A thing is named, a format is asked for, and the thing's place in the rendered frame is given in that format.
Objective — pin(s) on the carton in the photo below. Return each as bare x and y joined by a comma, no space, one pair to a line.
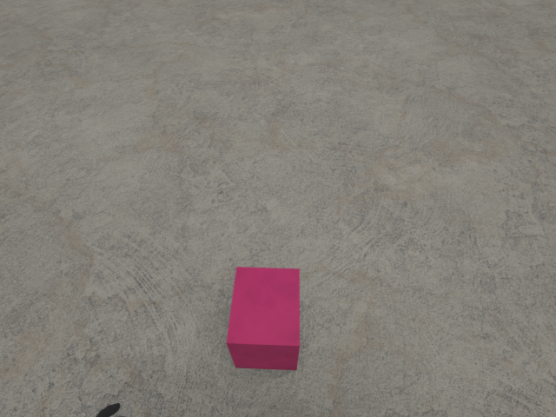
264,322

